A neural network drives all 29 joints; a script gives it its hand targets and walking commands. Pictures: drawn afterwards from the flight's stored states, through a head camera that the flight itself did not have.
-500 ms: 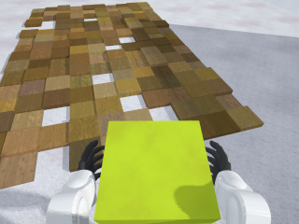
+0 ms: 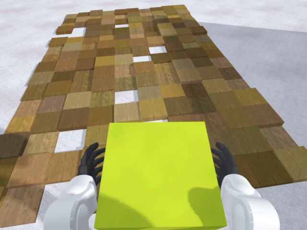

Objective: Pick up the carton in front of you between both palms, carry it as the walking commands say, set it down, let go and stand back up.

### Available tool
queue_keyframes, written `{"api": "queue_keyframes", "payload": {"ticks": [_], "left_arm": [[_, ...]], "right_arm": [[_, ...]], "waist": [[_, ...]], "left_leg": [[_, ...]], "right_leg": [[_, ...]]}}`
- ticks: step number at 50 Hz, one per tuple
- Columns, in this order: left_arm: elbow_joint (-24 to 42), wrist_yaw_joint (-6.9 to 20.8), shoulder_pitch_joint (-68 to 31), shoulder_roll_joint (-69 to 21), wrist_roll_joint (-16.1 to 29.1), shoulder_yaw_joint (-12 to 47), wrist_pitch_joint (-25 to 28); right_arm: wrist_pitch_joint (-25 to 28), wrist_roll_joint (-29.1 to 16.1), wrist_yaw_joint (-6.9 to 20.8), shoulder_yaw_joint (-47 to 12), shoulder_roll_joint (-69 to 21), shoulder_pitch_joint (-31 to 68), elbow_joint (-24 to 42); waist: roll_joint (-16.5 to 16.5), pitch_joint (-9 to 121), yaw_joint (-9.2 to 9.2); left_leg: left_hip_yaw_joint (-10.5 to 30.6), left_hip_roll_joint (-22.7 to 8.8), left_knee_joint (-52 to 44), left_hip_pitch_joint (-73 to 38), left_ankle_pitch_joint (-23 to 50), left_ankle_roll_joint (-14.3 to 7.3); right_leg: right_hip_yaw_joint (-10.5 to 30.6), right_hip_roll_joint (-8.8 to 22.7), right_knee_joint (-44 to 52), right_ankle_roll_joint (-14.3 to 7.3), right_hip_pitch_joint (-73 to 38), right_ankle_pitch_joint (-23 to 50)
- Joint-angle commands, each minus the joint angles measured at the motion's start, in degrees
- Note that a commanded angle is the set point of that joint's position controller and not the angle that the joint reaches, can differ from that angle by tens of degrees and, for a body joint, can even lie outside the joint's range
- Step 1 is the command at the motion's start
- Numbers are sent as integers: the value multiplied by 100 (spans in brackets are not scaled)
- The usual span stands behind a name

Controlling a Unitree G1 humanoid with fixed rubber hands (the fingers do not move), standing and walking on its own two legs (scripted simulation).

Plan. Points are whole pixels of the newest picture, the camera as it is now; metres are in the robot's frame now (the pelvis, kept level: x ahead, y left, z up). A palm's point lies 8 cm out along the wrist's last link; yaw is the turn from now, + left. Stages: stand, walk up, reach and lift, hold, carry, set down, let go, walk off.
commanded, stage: carry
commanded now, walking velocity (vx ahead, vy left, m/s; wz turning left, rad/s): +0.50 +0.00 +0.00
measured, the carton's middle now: (157, 185) +0.25 +0.00 +0.03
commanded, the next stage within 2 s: none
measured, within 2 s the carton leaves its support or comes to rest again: neither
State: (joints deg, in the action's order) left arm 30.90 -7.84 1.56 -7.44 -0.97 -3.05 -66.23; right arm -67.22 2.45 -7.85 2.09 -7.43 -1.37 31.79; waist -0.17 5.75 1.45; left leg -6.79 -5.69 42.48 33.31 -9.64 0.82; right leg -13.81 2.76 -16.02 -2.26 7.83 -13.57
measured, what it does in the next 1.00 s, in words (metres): walks ahead: left foot, then right foot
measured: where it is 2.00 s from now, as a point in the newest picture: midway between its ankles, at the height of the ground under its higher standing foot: (161, 108)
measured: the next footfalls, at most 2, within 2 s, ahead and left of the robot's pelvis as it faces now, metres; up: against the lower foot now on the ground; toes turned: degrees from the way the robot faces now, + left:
left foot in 0.18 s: +0.31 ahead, +0.12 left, +0.00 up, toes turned +9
right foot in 0.62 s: +0.60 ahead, -0.09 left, +0.02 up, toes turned -8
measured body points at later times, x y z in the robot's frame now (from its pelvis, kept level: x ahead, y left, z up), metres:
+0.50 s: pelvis +0.32 +0.03 -0.01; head +0.35 +0.03 +0.44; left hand +0.67 +0.15 +0.09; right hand +0.65 -0.15 +0.09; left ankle +0.27 +0.11 -0.75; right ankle +0.43 -0.10 -0.68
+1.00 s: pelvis +0.65 -0.03 +0.01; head +0.72 -0.05 +0.46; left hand +1.02 +0.12 +0.14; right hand +1.02 -0.18 +0.13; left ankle +0.80 +0.10 -0.67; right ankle +0.56 -0.08 -0.73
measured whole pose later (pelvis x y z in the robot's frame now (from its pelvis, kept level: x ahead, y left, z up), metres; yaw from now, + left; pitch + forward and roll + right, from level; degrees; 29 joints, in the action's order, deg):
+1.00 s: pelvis +0.65 -0.03 +0.01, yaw -2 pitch +6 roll +2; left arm 13.8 -10.3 -30.9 -5.1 2.6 -14.0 -61.5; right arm -62.7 0.3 -11.1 13.8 -5.7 30.6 16.2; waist -0.1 -2.7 3.9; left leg -4.7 -1.6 44.8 42.0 -7.4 -2.9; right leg -5.9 -1.0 -20.3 -4.6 8.0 -18.6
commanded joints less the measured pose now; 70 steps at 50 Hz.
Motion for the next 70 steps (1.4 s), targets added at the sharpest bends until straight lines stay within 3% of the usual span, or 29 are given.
{"api": "queue_keyframes", "payload": {"ticks": [1,5,8,9,10,11,13,17,24,26,29,30,31,32,33,34,37,45,50,51,53,55,56,57,58,60,62,66,70], "left_arm": [[431,717,-1767,-4062,1583,3595,-80],[403,524,-2044,-3534,1248,3355,-217],[380,283,-2304,-3024,1149,3166,-322],[624,233,-2790,-2885,1242,3229,-323],[514,189,-2650,-3003,1307,3203,-381],[248,191,-2771,-3022,1304,3101,-388],[-14,181,-3244,-3487,1413,3131,-285],[-775,71,-3960,-3661,940,3007,71],[-1852,-118,-5091,-3277,702,2221,352],[-2531,-191,-5393,-3363,576,2077,379],[-2502,-183,-5912,-3539,716,2008,474],[-2411,-154,-5923,-3628,756,2028,521],[-2674,-118,-5676,-3517,680,1888,537],[-2584,-128,-5794,-3416,715,1957,540],[-2948,-131,-5559,-3496,703,1932,496],[-2376,-85,-5926,-3717,822,2017,577],[-1963,79,-6725,-4413,1325,2533,732],[-1081,115,-6330,-3639,1641,2752,587],[-1319,81,-6182,-3178,1618,2377,274],[-1452,66,-6197,-3015,1636,2417,155],[-1502,-5,-6277,-3072,1468,2193,57],[-1870,-117,-6439,-2790,1358,2024,-117],[-1382,-155,-6679,-2842,1371,1975,-140],[-1875,-194,-6562,-2969,1257,1923,-272],[-1755,-311,-6736,-2838,1048,1585,-293],[-1905,-302,-6718,-2968,830,1538,-355],[-2199,-267,-6359,-3261,581,1391,-366],[-1668,-33,-5705,-4151,799,1860,-354],[-332,101,-5137,-4327,1007,2546,-209]], "right_arm": [[-7,-1390,454,-3469,-4217,1879,319],[-101,-1324,379,-3343,-3652,2241,474],[-236,-1450,282,-3048,-3022,2371,338],[-263,-1506,230,-3064,-3011,2419,348],[-271,-1404,171,-2979,-2881,2585,237],[-259,-1372,161,-2823,-2789,2568,138],[-128,-1512,188,-3020,-3263,3283,63],[189,-1596,255,-2975,-3567,4485,-479],[459,-1311,-40,-2561,-3581,5402,-1939],[533,-1333,-92,-2370,-3408,5870,-2315],[622,-1195,-131,-2148,-3654,6133,-2502],[620,-1021,-157,-2072,-3719,5868,-2626],[634,-1160,-196,-2188,-3733,6087,-2670],[638,-1173,-163,-2178,-3704,5933,-2638],[620,-1219,-137,-2174,-3901,6028,-2632],[628,-1181,-128,-2196,-4039,6232,-2475],[787,-1319,-94,-2282,-4403,6980,-1979],[744,-1009,-283,-2236,-3487,5951,-1444],[362,-1044,-353,-2165,-3112,6192,-1327],[285,-1133,-350,-2053,-2951,6144,-1422],[183,-1198,-358,-2143,-3015,6540,-1447],[-40,-977,-416,-1734,-2557,6162,-1985],[-49,-1217,-397,-1651,-2762,6152,-1728],[-58,-1189,-408,-1708,-2570,6672,-1691],[-235,-1507,-334,-1781,-3052,6578,-2221],[-210,-1627,-247,-2026,-3338,6855,-2108],[-205,-1952,-113,-2168,-3726,7261,-1787],[-180,-1921,131,-2421,-4408,6616,-1232],[-124,-1596,268,-2635,-4546,5238,-701]], "waist": [[960,543,-17],[950,107,-54],[518,809,-317],[-269,1203,-610],[-1347,1680,-365],[-1659,1505,-360],[-637,1538,-342],[-654,1172,-361],[-363,875,-517],[-468,503,-603],[-823,1045,-397],[-843,1432,36],[-154,1906,134],[1045,2514,208],[1924,2659,234],[1795,2559,213],[57,2207,201],[619,1883,377],[1127,1405,280],[647,1518,227],[908,1491,51],[705,1961,-693],[-270,2076,-821],[-2207,2677,-522],[-1572,2605,-504],[-329,1953,-519],[233,1607,-398],[-528,1749,-348],[-396,1726,-422]], "left_leg": [[-468,237,-766,-25,372,-6],[-515,175,-1004,-136,553,-149],[-1170,890,-1530,-2397,371,-321],[-63,43,-1695,-3350,7,-296],[3102,-1666,-2440,-4408,-274,-1114],[3840,-1961,-2763,-4583,-228,-1249],[2639,-1646,-2410,-4220,796,-1380],[1138,-1141,-2783,-3076,-170,-1042],[618,-1062,-2676,-3093,-134,-1310],[335,-564,-2629,-3064,1332,-1169],[6,-537,-1800,-3703,2882,-896],[-237,-454,-619,-3301,3546,-580],[-480,-314,450,-2427,2824,-462],[-366,316,2200,-1277,1091,-126],[236,1159,3569,320,-1590,-134],[829,697,4264,854,-1709,-274],[805,246,3791,1265,-1397,-354],[264,414,1647,2029,-554,-317],[-375,784,-442,338,911,-435],[-346,813,-633,-149,910,-568],[-687,1187,-1032,-809,1231,-574],[-577,942,-1515,-3011,929,-534],[741,105,-964,-3917,1783,-499],[3722,-1367,-1559,-4993,1621,-1533],[4009,-1313,-1850,-5158,1028,-1979],[3085,-1068,-1765,-4486,1540,-1565],[2680,-1062,-2045,-3423,1500,-1547],[1724,-660,-2402,-3812,1180,-1302],[1406,-655,-2104,-4766,3229,-1016]], "right_leg": [[676,1136,661,-407,-894,975],[619,1230,310,-282,-1038,1838],[-172,602,-1967,-60,-588,3625],[60,505,-3518,153,178,2342],[208,-260,-5397,413,2020,-300],[1198,-161,-5947,270,2917,-1452],[1354,118,-6562,43,3319,-1082],[1121,286,-5948,-106,3287,-227],[962,355,-3402,-28,3372,466],[332,-63,-2853,-121,3275,488],[2,-435,-2047,-341,2474,255],[48,-535,-1539,-428,1016,798],[228,-467,-1634,-481,-395,373],[3275,1151,-724,-843,-1301,-466],[4698,1604,-328,-1593,-2408,319],[4355,1697,-532,-1566,-2358,1073],[3668,1540,-712,-1387,-1682,1239],[2299,1028,-645,-992,-2622,3348],[1232,554,-389,-534,-1714,4473],[1289,726,-579,-583,-1602,4828],[719,412,-1276,-388,-1412,5520],[722,294,-3174,-191,-686,4984],[846,30,-4217,-123,567,2484],[1135,-836,-5956,40,2312,-1158],[1534,-757,-6884,-87,3338,-1508],[1620,-353,-6527,-193,3631,-1057],[1611,-19,-5853,-131,3278,-687],[1330,113,-4396,129,3378,-90],[942,23,-3337,191,3903,309]]}}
